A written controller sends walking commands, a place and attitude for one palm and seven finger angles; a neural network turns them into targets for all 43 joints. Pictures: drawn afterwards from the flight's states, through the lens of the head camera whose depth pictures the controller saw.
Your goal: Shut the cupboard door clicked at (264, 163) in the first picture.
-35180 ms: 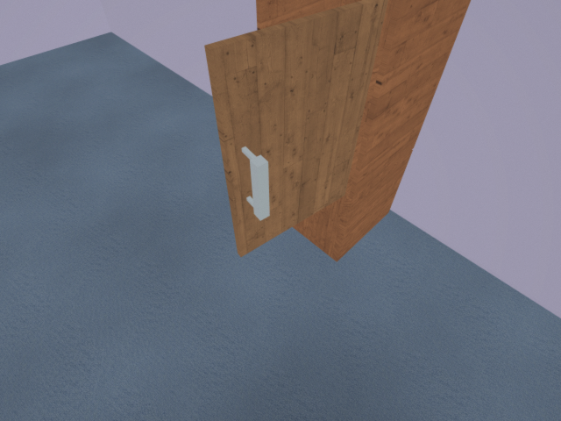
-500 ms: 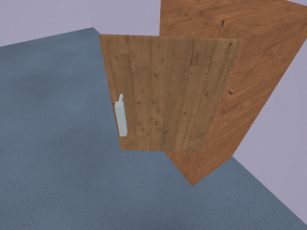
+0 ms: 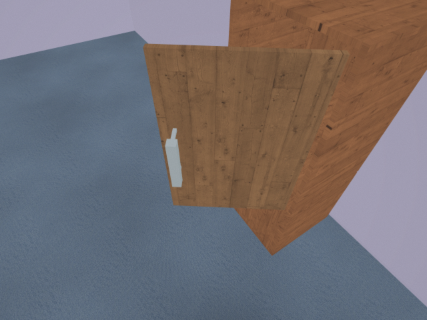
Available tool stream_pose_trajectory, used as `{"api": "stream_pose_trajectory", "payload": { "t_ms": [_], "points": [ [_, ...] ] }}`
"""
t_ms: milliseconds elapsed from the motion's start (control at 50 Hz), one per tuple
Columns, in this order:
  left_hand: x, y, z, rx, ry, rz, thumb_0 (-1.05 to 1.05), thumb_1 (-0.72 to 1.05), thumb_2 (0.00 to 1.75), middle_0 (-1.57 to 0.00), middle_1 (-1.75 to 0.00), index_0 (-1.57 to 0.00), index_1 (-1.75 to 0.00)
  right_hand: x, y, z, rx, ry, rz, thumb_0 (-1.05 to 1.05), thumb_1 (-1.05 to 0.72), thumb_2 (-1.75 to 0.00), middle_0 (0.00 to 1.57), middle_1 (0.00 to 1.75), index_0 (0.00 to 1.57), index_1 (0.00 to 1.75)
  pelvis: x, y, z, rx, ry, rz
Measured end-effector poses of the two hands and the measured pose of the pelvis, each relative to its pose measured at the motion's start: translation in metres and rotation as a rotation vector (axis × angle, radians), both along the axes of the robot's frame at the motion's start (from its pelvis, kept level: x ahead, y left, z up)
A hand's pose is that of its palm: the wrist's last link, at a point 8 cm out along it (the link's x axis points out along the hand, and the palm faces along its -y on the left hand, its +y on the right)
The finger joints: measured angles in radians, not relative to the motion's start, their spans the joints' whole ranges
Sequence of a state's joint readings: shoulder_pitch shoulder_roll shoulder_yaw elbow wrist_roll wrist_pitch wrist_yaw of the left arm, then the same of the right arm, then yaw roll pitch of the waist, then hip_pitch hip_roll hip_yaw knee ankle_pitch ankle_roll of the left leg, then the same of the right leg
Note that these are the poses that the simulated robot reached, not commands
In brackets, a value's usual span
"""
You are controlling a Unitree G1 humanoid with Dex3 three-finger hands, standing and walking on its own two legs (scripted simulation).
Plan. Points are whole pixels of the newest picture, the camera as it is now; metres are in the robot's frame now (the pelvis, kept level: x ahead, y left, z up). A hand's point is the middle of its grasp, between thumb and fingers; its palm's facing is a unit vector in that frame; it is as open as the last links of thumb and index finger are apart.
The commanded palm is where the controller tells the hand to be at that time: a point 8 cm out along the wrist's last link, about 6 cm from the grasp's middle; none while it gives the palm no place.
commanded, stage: shuffle to correct the standing spot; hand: left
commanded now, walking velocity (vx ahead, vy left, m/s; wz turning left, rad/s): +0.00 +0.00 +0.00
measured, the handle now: (175, 158) +0.53 +0.14 -0.06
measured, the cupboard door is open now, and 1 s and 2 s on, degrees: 55 55 55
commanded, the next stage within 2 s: come to a stop and stand still in 0.36 s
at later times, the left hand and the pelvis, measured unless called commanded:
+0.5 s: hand out of the picture +0.02 +0.13 -0.18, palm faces +0.04 -0.99 -0.17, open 7.4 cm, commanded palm none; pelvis +0.06 -0.04 -0.01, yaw +0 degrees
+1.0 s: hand out of the picture +0.10 +0.17 -0.18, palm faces +0.03 -0.97 -0.24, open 7.3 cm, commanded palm none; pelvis +0.06 -0.02 -0.01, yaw -1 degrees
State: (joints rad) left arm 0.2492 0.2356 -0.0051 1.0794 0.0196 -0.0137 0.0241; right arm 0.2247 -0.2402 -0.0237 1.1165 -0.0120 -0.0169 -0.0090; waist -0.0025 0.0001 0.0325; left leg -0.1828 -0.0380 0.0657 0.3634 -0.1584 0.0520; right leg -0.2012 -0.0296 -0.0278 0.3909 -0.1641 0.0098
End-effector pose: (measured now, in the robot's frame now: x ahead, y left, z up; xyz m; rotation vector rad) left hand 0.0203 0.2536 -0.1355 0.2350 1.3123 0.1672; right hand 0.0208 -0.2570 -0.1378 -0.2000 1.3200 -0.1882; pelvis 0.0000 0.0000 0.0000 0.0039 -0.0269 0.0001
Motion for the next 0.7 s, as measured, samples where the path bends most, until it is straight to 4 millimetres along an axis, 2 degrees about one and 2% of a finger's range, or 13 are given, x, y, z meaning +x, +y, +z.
{"api": "stream_pose_trajectory", "payload": {
  "t_ms": [180, 340, 500, 580, 700],
  "points": [
    [0.009, -0.007, -0.003, -0.012, 0.01, 0.007, 0.01, 0.9, 0.9, -0.2, -0.3, -0.2, -0.3, 0.013, 0.003, 0.001, -0.001, -0.002, 0.005, 0.0, -0.9, -0.9, 0.2, 0.3, 0.2, 0.3, 0.011, -0.002, 0.001, 0.001, 0.001, 0.0],
    [0.004, -0.04, -0.013, -0.075, 0.079, 0.025, 0.01, 0.91, 0.9, -0.2, -0.3, -0.19, -0.3, 0.014, 0.019, -0.01, 0.061, 0.036, -0.032, 0.0, -0.9, -0.9, 0.21, 0.3, 0.2, 0.3, 0.033, -0.013, -0.003, 0.015, 0.011, -0.009],
    [-0.001, -0.076, -0.017, -0.103, 0.149, 0.088, 0.01, 0.91, 0.9, -0.2, -0.3, -0.2, -0.3, 0.018, 0.004, -0.019, 0.064, 0.118, -0.061, 0.0, -0.9, -0.9, 0.21, 0.3, 0.2, 0.3, 0.062, -0.036, -0.01, -0.01, 0.037, -0.001],
    [-0.004, -0.09, -0.021, -0.118, 0.175, 0.132, 0.0, 0.9, 0.9, -0.2, -0.3, -0.2, -0.3, 0.038, -0.005, -0.015, 0.031, 0.136, -0.043, 0.0, -0.9, -0.9, 0.21, 0.3, 0.2, 0.3, 0.074, -0.039, -0.011, -0.027, 0.034, 0.015],
    [0.003, -0.096, -0.029, -0.15, 0.214, 0.133, 0.0, 0.9, 0.9, -0.2, -0.3, -0.2, -0.3, 0.088, -0.002, -0.014, 0.001, 0.046, -0.039, 0.01, -0.91, -0.9, 0.2, 0.3, 0.2, 0.3, 0.089, -0.031, -0.014, -0.026, 0.013, -0.003]
  ]
}}
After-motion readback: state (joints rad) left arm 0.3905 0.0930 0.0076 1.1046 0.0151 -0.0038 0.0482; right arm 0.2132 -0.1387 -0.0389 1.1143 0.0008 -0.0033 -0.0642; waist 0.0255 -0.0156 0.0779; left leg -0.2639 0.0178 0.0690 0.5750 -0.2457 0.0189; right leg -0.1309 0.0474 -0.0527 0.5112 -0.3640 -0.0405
